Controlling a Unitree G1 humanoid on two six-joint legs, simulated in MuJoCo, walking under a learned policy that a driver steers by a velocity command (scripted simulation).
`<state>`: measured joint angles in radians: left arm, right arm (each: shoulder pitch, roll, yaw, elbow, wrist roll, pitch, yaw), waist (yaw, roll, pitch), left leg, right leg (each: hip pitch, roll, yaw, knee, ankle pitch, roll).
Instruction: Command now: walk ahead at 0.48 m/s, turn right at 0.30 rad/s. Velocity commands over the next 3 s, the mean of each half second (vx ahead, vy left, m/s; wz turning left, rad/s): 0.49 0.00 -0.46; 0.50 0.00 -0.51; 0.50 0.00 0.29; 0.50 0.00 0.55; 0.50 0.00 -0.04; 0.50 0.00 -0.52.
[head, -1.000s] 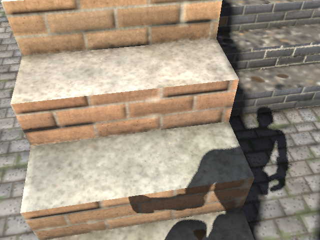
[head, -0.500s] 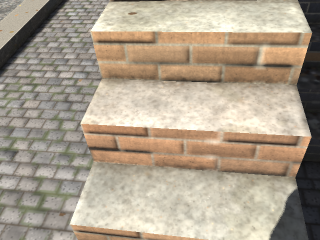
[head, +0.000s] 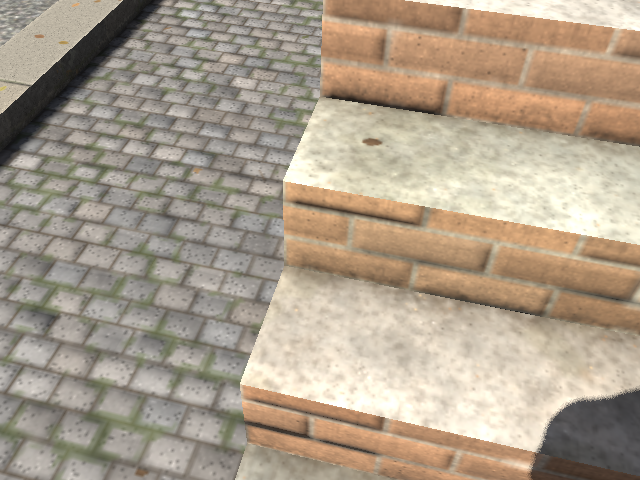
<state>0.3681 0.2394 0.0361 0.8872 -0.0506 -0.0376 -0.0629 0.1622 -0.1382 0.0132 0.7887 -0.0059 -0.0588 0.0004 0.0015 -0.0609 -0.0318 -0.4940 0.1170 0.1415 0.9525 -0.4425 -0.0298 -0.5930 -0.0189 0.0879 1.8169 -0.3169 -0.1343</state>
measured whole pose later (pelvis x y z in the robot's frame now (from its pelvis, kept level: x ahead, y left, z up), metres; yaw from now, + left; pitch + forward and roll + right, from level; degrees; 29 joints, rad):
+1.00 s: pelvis +0.32 -0.21 +0.25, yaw -31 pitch +5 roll +0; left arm 0.08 0.15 -0.12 0.62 -0.01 -0.04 -0.05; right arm 0.39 -0.23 0.02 0.87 -0.01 -0.07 0.03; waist -0.07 0.02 -0.10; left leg -0.20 0.09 0.13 0.49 -0.36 0.03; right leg -0.68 -0.08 0.01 1.12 -0.24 -0.04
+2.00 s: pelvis +0.56 -0.31 +0.44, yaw +0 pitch +3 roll -3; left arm 0.40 0.22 -0.02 0.92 0.06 -0.08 0.02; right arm 0.12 -0.20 0.04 0.72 0.02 -0.04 0.06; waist 0.00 0.04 -0.11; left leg -0.93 -0.06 -0.09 2.13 -0.41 0.05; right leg -0.15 0.02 -0.17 0.44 -0.35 -0.03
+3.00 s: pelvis +0.88 -0.23 +0.64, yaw -22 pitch +5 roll -1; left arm 0.16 0.30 0.03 0.64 0.02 -0.06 -0.03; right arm 0.15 -0.26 -0.01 0.73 -0.08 -0.09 0.00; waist -0.01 0.04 -0.07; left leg -0.17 -0.01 0.09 0.50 -0.36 0.04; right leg -0.71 0.20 0.19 1.73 -0.49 -0.05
